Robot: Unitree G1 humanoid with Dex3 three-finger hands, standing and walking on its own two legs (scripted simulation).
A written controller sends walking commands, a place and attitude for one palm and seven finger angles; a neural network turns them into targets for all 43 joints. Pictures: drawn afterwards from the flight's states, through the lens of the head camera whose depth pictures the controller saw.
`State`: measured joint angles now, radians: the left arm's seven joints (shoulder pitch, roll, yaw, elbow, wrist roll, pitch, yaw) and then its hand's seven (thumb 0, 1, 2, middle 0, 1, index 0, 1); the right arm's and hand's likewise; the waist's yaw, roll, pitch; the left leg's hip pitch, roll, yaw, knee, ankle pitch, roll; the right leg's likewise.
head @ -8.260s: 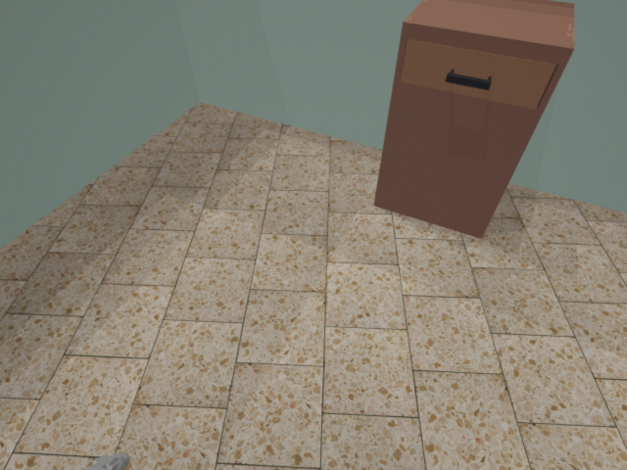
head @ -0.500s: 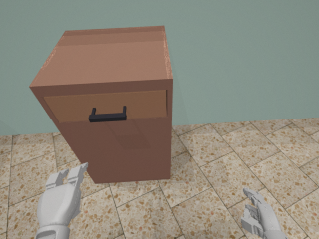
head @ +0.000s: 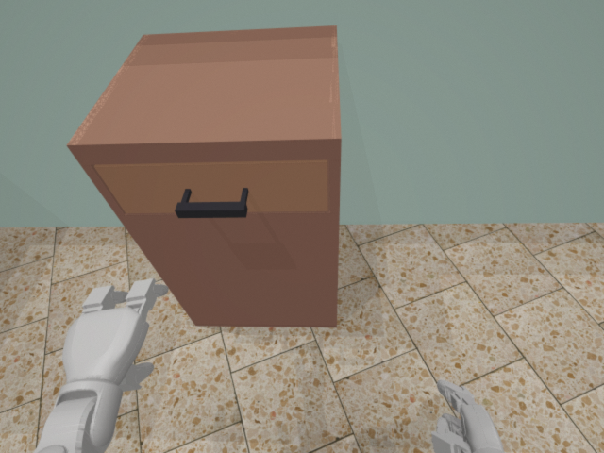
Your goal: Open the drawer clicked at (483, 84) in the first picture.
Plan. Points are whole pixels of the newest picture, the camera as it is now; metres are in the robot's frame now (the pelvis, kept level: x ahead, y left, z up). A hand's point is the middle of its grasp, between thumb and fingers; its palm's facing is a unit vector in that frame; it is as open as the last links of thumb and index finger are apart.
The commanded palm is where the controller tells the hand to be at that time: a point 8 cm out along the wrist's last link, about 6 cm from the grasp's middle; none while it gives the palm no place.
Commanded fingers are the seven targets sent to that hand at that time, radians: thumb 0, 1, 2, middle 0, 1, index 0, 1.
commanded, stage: raise the hand with hooked fingers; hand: left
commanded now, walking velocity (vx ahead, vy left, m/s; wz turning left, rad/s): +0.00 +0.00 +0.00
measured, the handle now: (213, 201) +0.55 +0.25 -0.05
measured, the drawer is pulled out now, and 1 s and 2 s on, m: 0.00 0.00 0.00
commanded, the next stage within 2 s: move the hooked fingers above the handle in 1.08 s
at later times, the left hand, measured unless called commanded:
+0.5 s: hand (118, 285) +0.29 +0.27 +0.08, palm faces +0.08 -0.08 -0.99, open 13.6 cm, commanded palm +0.27 +0.27 +0.13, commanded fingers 0.00 -0.50 0.30 -0.30 -1.20 -0.30 -1.20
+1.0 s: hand (118, 269) +0.30 +0.26 +0.10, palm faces +0.04 -0.07 -1.00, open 13.8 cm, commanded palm +0.28 +0.27 +0.16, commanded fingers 0.00 -0.50 0.30 -0.30 -1.20 -0.30 -1.20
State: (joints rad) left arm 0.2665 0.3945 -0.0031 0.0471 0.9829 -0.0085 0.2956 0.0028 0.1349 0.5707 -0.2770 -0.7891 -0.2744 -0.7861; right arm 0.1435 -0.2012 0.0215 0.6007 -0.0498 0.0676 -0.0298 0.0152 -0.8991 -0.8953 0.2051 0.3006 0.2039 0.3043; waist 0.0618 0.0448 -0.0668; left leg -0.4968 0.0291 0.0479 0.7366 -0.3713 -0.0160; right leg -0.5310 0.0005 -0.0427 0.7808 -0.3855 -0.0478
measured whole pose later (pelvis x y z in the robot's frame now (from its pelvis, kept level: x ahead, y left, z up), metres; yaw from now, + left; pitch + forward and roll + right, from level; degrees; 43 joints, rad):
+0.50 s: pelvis +0.01 +0.03 +0.02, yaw +0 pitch +3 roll +1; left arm 0.02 0.40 -0.09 0.06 0.99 0.09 0.20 0.00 -0.42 0.33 -0.32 -1.15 -0.31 -1.15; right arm 0.10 -0.22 -0.01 0.59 -0.01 0.09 -0.02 0.01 -0.90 -0.90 0.20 0.30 0.20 0.30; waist 0.09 0.06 -0.05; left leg -0.31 -0.01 0.06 0.59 -0.32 0.02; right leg -0.34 -0.03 -0.03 0.62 -0.33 -0.01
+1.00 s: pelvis +0.00 +0.03 +0.03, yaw +0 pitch +2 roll +1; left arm -0.07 0.44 -0.07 0.10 0.96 -0.01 0.12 0.00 -0.49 0.30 -0.32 -1.20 -0.32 -1.20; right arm 0.18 -0.26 -0.03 0.64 0.00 0.10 -0.01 0.02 -0.90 -0.90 0.20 0.30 0.20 0.30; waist 0.09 0.07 -0.01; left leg -0.27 -0.01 0.05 0.49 -0.26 0.02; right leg -0.29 -0.03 -0.04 0.52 -0.27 -0.01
